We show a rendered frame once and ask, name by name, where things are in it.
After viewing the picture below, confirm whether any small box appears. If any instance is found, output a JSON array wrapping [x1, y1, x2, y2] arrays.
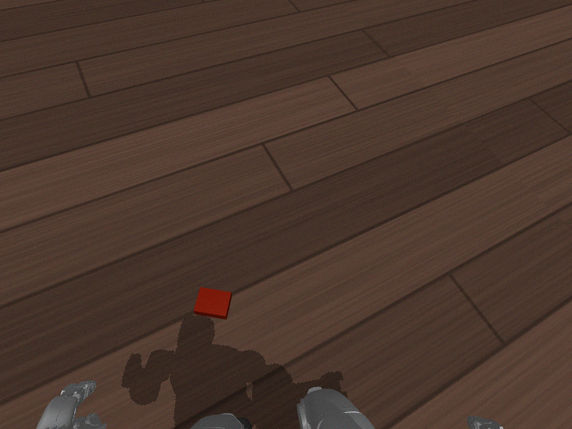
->
[[194, 287, 232, 320]]

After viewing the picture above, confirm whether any left robot hand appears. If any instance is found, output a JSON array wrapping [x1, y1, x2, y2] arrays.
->
[[36, 380, 106, 429]]

